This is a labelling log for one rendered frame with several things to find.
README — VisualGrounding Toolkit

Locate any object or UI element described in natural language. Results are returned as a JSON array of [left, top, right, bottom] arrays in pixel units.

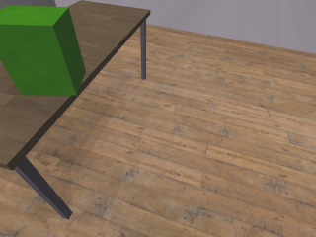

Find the carton
[[0, 5, 86, 96]]

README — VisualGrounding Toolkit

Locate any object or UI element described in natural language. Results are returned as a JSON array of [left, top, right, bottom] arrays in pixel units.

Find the table
[[0, 0, 151, 220]]

